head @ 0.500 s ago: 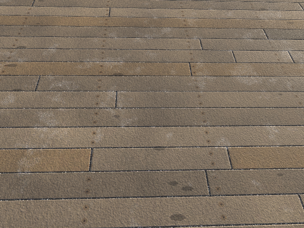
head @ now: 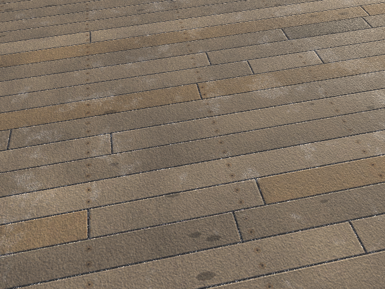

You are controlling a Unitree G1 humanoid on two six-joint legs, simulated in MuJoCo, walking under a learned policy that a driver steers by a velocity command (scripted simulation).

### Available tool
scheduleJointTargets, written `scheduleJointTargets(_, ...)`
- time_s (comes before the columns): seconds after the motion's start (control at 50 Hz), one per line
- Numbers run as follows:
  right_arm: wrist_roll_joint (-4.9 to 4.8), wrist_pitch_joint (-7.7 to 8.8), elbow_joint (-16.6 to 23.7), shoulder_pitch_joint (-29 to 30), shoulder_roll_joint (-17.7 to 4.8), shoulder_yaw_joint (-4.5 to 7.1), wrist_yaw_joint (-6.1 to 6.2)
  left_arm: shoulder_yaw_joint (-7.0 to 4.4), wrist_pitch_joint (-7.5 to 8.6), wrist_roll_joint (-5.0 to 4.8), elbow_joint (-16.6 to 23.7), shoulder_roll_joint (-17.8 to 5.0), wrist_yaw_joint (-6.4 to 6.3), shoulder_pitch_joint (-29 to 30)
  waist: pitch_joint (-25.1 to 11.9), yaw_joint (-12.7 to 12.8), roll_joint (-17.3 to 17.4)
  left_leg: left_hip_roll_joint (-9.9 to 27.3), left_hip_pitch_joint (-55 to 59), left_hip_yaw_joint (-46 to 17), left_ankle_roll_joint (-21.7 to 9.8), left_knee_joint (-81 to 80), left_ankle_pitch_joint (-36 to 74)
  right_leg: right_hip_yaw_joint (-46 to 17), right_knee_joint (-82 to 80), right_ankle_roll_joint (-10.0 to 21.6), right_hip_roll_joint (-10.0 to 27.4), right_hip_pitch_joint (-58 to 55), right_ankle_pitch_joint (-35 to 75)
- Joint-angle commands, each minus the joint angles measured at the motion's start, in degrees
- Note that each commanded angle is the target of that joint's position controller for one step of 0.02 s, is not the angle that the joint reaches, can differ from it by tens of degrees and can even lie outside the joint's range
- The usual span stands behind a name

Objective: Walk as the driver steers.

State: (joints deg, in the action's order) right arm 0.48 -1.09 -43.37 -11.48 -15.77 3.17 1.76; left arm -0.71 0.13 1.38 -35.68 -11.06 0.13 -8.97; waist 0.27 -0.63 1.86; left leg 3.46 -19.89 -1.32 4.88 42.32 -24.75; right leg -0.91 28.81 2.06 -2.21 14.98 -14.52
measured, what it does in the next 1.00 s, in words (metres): walks ahead: left foot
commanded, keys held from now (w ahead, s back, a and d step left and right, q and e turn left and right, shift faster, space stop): no key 0.52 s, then w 0.48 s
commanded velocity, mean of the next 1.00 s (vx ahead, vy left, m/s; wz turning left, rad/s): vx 0.14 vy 0.00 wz -0.02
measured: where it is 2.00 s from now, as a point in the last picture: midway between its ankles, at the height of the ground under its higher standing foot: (198, 245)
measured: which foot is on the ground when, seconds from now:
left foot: up 0.00-0.04, down 0.06-0.86, up 0.88-1.00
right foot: down 0.00-1.00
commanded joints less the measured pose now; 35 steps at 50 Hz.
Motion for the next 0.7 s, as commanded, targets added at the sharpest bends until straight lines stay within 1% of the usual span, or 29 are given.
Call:
scheduleJointTargets(0.02,-0.16,0.85,2.86,0.03,-2.22,0.28,-0.09,-2.14,0.59,-0.5,3.05,-7.28,-0.14,2.91,-3.95,-0.13,-9.16,-0.05,2.9,0.36,0.13,-7.38,4.59,-11.18,-6.75,8.85,12.2,-3.26,17.48)
scheduleJointTargets(0.04,0.1,1.03,2.44,-0.82,-1.92,0.04,-0.17,-2.0,0.46,-0.86,2.53,-6.9,-0.08,2.83,-3.78,-0.89,-8.36,-0.33,6.3,0.73,-0.42,-14.14,11.76,-10.82,-6.37,7.74,11.3,-2.33,13.97)
scheduleJointTargets(0.06,0.81,1.17,2.28,-1.08,-2.92,0.01,-0.21,-1.91,0.65,-0.86,1.62,-6.47,0.01,1.03,-3.83,-0.6,-6.81,0.45,9.96,-0.59,-1.09,-16.6,19.14,-10.7,-6.51,5.74,10.21,-0.82,9.47)
scheduleJointTargets(0.08,1.06,1.28,2.75,-1.36,-4.98,0.24,-0.13,-1.81,0.89,-0.38,0.93,-6.18,0.1,-0.1,-3.18,0.18,-4.89,2.69,11.78,-3.0,-2.16,-17.6,24.46,-10.01,-6.02,3.68,8.4,0.8,3.11)
scheduleJointTargets(0.1,0.17,1.25,1.9,-0.98,-8.73,1.28,0.05,-2.11,1.1,-0.07,1.2,-6.68,0.41,-1.91,-1.53,2.89,0.75,2.3,10.47,-1.85,-4.04,-14.78,21.57,-7.9,-7.32,2.27,5.89,2.28,0.18)
scheduleJointTargets(0.12,-0.37,1.4,1.56,-0.93,-6.51,1.12,-0.17,-2.17,0.99,0.08,1.02,-7.44,0.26,0.46,-0.82,0.75,0.62,1.12,6.61,-1.44,-5.04,-15.6,14.71,-5.84,-6.11,0.82,4.38,0.0,-1.94)
scheduleJointTargets(0.14,0.04,1.61,1.27,-0.81,-4.71,0.59,-0.22,-2.36,0.87,-0.23,1.05,-7.68,0.05,1.96,0.0,0.41,0.07,0.79,5.32,-1.47,-4.71,-16.63,12.62,-5.36,-5.21,0.51,4.22,-0.46,-2.46)
scheduleJointTargets(0.16,0.52,1.82,1.02,-0.27,-4.21,0.43,-0.06,-2.23,0.72,-0.42,1.0,-6.75,-0.26,2.36,-0.21,0.6,0.5,0.68,5.1,-1.47,-4.18,-17.17,13.03,-5.22,-4.71,0.64,4.41,-0.8,-1.65)
scheduleJointTargets(0.18,0.5,2.1,0.88,-0.16,-3.64,0.23,0.03,-2.22,0.47,-0.47,0.8,-6.53,-0.39,2.12,0.06,0.56,1.22,0.6,5.37,-1.43,-3.93,-17.35,13.91,-5.11,-4.37,0.68,4.24,-0.56,-0.1)
scheduleJointTargets(0.24,0.28,2.57,-0.05,-1.56,-3.46,0.08,0.31,-2.34,0.45,-0.48,-0.29,-6.03,-0.47,0.72,-0.88,0.53,-0.14,0.32,5.87,-1.16,-3.9,-16.74,13.98,-4.23,-3.45,0.54,3.82,-1.38,2.65)
scheduleJointTargets(0.36,0.18,2.42,-1.24,-2.25,-3.09,-0.18,0.72,-2.52,0.56,-0.65,-2.6,-5.8,-0.66,-0.8,-0.44,0.38,-1.7,-0.16,5.75,-0.99,-4.41,-16.32,13.64,-3.58,-2.67,-0.14,3.59,-1.19,4.54)
scheduleJointTargets(0.52,-0.01,2.29,-3.84,-3.14,-2.08,-0.39,0.89,-2.69,0.57,-0.87,-6.09,-5.84,-1.48,-2.91,0.23,0.44,-2.1,-0.84,5.59,-0.57,-4.75,-16.33,14.08,-3.14,-2.3,-0.74,3.56,-1.55,6.18)
scheduleJointTargets(0.54,-0.08,2.19,-4.82,-4.5,-1.53,-0.48,0.89,-2.65,0.45,-0.88,-7.12,-5.48,-1.58,-4.2,-1.07,0.41,-2.13,-1.51,6.01,0.12,-5.01,-16.59,8.45,-2.48,-2.52,-0.64,2.92,-2.11,0.13)
scheduleJointTargets(0.56,-0.51,2.02,-5.34,-5.05,-2.19,-0.15,0.97,-3.02,0.26,-1.28,-7.77,-6.32,-1.73,-4.91,0.19,0.46,-1.96,-2.38,4.62,0.58,-5.92,-16.22,-0.4,-1.78,-1.99,-0.08,1.86,-0.84,-10.26)
scheduleJointTargets(0.58,-0.8,1.98,-5.32,-4.96,-2.96,0.16,1.11,-3.31,0.24,-1.62,-8.02,-7.0,-1.88,-5.3,2.58,0.53,-1.64,-2.4,2.29,0.04,-7.07,-16.31,-9.08,-1.97,-1.86,0.71,1.62,1.87,-19.45)
scheduleJointTargets(0.6,-0.95,2.21,-4.97,-4.61,-3.1,0.22,1.24,-3.34,0.58,-1.88,-7.99,-7.11,-1.99,-5.37,5.21,0.52,-1.5,-1.82,-0.01,-1.15,-8.15,-16.74,-14.6,-2.85,-2.01,1.5,2.13,4.54,-24.74)
scheduleJointTargets(0.62,-1.16,2.78,-4.78,-4.78,-2.87,0.18,1.2,-3.26,1.28,-2.14,-7.98,-6.8,-1.94,-5.67,6.78,0.46,-1.38,-1.01,-1.24,-2.6,-9.17,-17.01,-16.97,-3.77,-1.89,2.2,2.77,6.03,-26.59)
scheduleJointTargets(0.64,-1.46,3.52,-4.92,-5.41,-2.7,0.2,1.02,-3.22,2.14,-2.44,-8.2,-6.5,-1.74,-6.2,7.35,0.33,-1.06,-0.14,-1.52,-4.04,-10.07,-17.01,-17.53,-4.56,-1.32,2.73,3.4,6.61,-26.39)
scheduleJointTargets(0.66,-1.74,4.32,-5.15,-5.99,-2.78,0.28,0.79,-3.24,3.02,-2.66,-8.29,-6.33,-1.52,-6.34,7.16,0.21,-0.68,0.82,-1.1,-5.61,-10.96,-17.1,-17.19,-5.06,-0.5,3.1,3.86,6.89,-25.03)
scheduleJointTargets(0.7,-2.1,5.49,-5.68,-7.57,-3.31,0.45,0.24,-3.14,4.42,-2.9,-8.07,-5.72,-0.98,-5.63,6.19,-0.32,0.85,2.78,1.49,-9.52,-12.95,-18.48,-16.99,-4.6,1.98,3.37,3.46,8.19,-21.54)
Next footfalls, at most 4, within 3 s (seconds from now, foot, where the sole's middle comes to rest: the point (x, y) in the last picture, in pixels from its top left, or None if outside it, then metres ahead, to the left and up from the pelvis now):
0.06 left None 0.03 0.15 -0.77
1.22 left None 0.43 0.15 -0.77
1.78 right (231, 235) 0.70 -0.09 -0.77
2.30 left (171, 174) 1.00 0.14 -0.77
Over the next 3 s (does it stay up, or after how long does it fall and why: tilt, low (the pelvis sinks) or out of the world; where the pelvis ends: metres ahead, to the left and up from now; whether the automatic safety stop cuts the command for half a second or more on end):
stays up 0.93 0.05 -0.01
